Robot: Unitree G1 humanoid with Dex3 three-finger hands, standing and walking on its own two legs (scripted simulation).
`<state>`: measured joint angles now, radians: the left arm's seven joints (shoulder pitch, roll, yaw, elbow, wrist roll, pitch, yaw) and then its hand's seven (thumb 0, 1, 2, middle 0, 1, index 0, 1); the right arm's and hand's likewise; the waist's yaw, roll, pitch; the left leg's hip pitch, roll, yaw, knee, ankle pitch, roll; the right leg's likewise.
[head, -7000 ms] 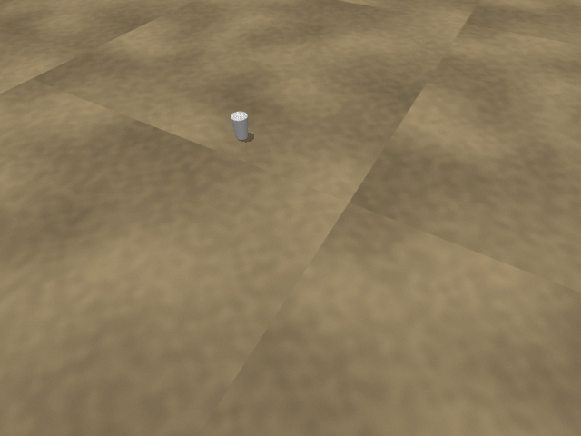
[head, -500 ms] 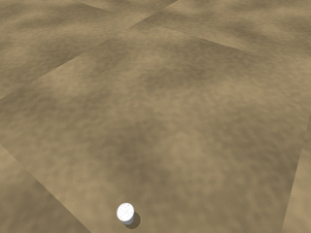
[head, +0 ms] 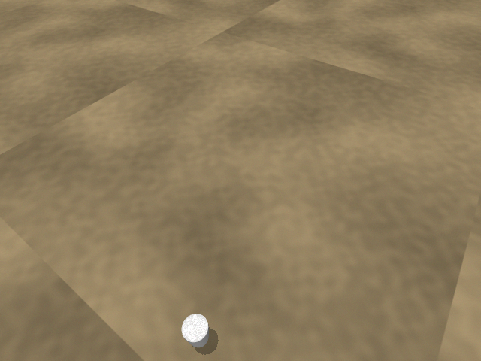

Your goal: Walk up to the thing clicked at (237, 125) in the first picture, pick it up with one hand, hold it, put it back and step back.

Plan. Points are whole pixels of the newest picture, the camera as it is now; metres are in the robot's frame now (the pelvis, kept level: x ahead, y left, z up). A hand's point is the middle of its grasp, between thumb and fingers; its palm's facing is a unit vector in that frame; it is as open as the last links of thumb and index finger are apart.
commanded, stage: stand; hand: left
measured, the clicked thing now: (197, 332) +0.36 +0.20 -0.72
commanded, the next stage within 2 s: go down in 1.34 s
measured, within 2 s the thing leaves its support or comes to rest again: neither
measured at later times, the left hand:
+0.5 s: hand out of the picture +0.08 +0.25 -0.16, palm faces -0.02 -0.94 -0.35, open 7.4 cm
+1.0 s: hand out of the picture +0.08 +0.26 -0.16, palm faces -0.01 -0.94 -0.35, open 7.4 cm
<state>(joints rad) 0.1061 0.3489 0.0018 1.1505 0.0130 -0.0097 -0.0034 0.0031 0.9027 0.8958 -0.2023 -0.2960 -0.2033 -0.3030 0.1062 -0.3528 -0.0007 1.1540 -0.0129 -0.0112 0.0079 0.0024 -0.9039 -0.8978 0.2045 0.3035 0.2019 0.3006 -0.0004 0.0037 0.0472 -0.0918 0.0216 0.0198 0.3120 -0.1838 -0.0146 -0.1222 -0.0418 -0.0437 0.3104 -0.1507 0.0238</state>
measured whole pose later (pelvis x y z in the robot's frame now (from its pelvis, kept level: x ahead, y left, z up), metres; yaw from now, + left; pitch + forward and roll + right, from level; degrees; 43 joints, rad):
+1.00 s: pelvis +0.01 +0.00 +0.00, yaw +0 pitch -2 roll +0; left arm 0.11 0.35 0.01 1.14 0.01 -0.01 0.00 0.00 0.90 0.90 -0.20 -0.30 -0.20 -0.30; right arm 0.10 -0.35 0.00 1.13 -0.01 -0.01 0.00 0.00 -0.90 -0.90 0.20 0.30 0.20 0.30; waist 0.00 0.00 0.05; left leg -0.08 0.02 0.02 0.31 -0.20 -0.01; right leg -0.10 -0.04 -0.05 0.31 -0.16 0.03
